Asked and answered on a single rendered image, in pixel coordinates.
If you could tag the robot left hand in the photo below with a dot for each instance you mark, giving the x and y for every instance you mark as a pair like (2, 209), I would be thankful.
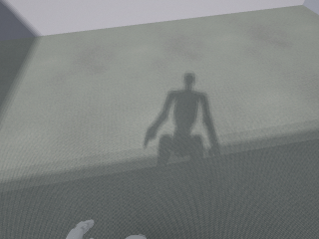
(81, 229)

